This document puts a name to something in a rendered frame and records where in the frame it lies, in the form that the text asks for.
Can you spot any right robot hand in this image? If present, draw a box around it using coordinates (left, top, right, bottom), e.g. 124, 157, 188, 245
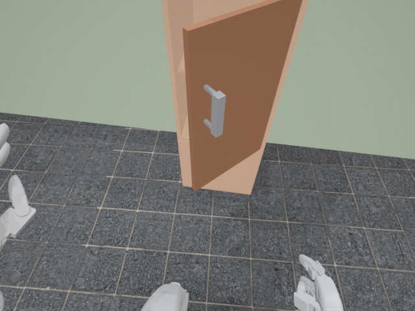
294, 254, 344, 311

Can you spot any left robot hand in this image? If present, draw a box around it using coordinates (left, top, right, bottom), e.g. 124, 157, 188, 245
0, 123, 36, 250

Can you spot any cupboard door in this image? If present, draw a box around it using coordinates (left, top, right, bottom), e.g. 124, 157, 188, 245
183, 0, 302, 192

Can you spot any left robot thigh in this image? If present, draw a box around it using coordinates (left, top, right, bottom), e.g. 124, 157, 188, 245
141, 284, 189, 311

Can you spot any handle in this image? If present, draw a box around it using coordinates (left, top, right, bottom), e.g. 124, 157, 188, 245
204, 84, 226, 138

